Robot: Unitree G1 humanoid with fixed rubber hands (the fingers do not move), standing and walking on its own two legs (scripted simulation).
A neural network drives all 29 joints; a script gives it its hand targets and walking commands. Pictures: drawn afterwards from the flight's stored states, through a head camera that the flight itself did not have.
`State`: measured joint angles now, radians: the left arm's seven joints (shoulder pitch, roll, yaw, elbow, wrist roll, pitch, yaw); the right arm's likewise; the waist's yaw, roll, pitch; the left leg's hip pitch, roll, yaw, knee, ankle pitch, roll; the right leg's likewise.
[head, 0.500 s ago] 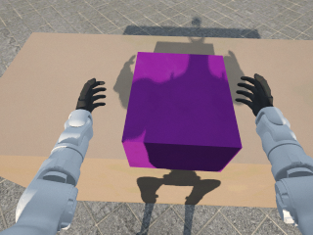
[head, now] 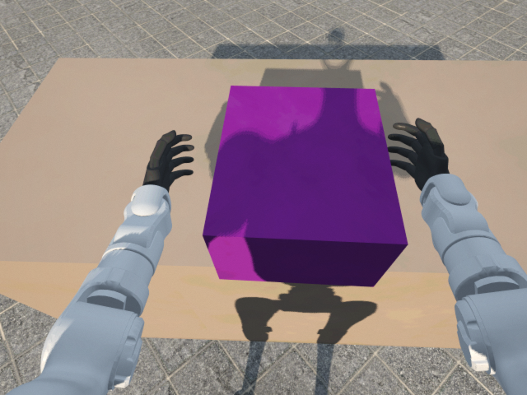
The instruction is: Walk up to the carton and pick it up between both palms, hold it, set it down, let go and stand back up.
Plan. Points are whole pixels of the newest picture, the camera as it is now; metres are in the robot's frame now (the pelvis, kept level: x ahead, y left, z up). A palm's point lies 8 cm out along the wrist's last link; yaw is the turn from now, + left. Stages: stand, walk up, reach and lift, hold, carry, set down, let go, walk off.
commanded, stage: reach and lift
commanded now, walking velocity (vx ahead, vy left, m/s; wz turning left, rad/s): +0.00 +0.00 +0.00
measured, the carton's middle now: (298, 181) +0.48 -0.01 +0.01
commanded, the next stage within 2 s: none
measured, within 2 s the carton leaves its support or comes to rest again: neither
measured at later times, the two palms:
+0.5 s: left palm (176, 176) +0.44 +0.19 +0.07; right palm (417, 170) +0.46 -0.19 +0.07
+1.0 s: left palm (185, 177) +0.44 +0.18 +0.07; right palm (415, 171) +0.46 -0.18 +0.07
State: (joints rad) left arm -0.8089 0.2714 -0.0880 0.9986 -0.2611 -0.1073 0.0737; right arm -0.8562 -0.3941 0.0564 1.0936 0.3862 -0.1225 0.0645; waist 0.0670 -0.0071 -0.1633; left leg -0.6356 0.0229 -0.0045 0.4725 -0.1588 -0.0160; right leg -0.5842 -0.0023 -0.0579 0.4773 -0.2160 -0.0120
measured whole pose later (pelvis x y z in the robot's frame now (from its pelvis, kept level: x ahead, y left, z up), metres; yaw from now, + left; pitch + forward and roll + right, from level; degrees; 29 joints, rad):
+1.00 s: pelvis +0.01 +0.00 +0.00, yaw +0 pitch +19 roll +0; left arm -0.82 0.13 0.10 1.00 -0.16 -0.16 0.10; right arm -0.90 -0.28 -0.08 1.15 0.17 -0.15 0.00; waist 0.04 -0.01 -0.16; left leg -0.64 0.02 0.00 0.47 -0.17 -0.02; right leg -0.59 0.00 -0.06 0.48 -0.22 -0.01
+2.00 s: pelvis -0.01 +0.01 +0.00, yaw +0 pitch +20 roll -1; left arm -0.82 0.05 0.28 1.07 0.02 -0.30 0.06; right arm -0.85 -0.21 -0.32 1.17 -0.14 -0.35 -0.02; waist 0.06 -0.01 -0.18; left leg -0.64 0.02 0.00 0.39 -0.09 -0.01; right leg -0.58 0.00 -0.06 0.38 -0.14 -0.01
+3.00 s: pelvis -0.03 +0.01 +0.00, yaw +0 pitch +16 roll -1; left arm -0.75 0.14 0.03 0.79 -0.16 0.17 0.16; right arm -0.73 -0.24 -0.07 0.87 0.25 0.10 -0.11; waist 0.04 -0.01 -0.35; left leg -0.60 0.02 0.00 0.41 -0.09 -0.01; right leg -0.55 0.00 -0.06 0.39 -0.13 -0.01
